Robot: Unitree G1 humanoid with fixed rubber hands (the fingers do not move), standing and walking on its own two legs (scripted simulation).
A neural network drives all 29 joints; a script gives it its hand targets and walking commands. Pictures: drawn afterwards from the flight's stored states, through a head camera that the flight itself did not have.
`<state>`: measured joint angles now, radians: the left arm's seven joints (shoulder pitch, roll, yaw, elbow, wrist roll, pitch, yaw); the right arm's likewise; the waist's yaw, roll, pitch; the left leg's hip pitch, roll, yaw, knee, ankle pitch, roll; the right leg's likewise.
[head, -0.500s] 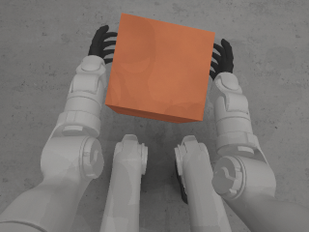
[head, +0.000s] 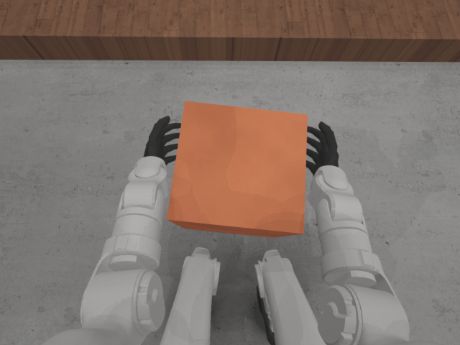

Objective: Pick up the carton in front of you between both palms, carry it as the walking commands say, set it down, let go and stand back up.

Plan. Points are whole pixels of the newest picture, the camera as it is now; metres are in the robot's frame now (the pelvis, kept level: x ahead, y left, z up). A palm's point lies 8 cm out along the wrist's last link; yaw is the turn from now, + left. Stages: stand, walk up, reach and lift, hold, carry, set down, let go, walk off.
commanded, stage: reach and lift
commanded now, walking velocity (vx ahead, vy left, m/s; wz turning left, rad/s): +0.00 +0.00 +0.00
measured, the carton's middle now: (236, 181) +0.41 +0.01 -0.13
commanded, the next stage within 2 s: hold in 1.84 s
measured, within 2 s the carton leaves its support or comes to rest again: neither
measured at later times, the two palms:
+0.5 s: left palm (127, 143) +0.38 +0.16 +0.11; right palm (377, 144) +0.38 -0.14 +0.12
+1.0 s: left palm (89, 127) +0.34 +0.15 +0.21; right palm (452, 115) +0.36 -0.15 +0.22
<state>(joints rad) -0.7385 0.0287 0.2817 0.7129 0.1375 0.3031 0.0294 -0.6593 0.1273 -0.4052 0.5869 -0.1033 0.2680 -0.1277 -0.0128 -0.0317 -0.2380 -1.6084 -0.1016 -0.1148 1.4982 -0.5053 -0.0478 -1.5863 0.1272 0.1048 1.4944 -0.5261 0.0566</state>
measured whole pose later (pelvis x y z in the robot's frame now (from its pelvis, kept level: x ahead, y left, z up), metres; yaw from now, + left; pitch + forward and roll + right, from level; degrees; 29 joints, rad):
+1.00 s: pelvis +0.06 -0.01 +0.19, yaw +1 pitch -3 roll +0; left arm -0.28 -0.16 0.27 0.42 0.29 0.62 0.02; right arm -0.31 0.17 -0.30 0.44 -0.30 0.59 -0.01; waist 0.00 0.00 -0.06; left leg -0.19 -0.05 -0.15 0.46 -0.22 -0.02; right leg -0.18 0.05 0.15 0.46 -0.24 0.01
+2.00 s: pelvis +0.07 +0.00 +0.20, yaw +1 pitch -6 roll +0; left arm -0.24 -0.15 0.19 0.24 0.27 0.76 0.02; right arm -0.27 0.15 -0.23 0.26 -0.27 0.72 -0.01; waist 0.00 -0.01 -0.03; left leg -0.06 -0.04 -0.14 0.34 -0.18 -0.01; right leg -0.05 0.04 0.14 0.35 -0.20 0.01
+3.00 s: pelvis +0.06 +0.00 +0.20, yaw +1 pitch -7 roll +0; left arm -0.27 -0.15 0.21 0.26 0.29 0.79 0.01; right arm -0.30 0.16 -0.25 0.28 -0.30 0.74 0.00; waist 0.00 -0.01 -0.02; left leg -0.04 -0.04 -0.12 0.34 -0.18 -0.01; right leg -0.03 0.04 0.13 0.35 -0.20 0.01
